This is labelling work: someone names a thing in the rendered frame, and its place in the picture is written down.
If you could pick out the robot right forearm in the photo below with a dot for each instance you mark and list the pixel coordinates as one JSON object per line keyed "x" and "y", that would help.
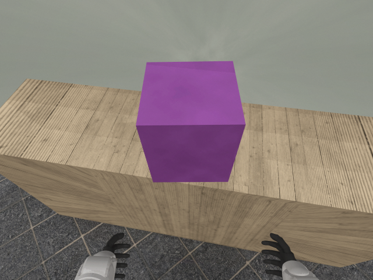
{"x": 294, "y": 270}

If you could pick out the robot left forearm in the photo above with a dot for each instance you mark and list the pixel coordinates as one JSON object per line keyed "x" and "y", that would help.
{"x": 101, "y": 266}

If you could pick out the carton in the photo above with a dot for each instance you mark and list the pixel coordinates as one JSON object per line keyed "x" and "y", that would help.
{"x": 190, "y": 120}

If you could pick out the robot right hand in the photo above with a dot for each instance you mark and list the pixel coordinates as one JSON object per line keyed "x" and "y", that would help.
{"x": 284, "y": 253}

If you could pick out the robot left hand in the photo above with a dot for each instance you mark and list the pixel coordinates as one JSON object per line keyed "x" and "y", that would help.
{"x": 111, "y": 246}

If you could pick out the pedestal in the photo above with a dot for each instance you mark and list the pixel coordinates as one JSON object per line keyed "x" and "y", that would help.
{"x": 304, "y": 175}

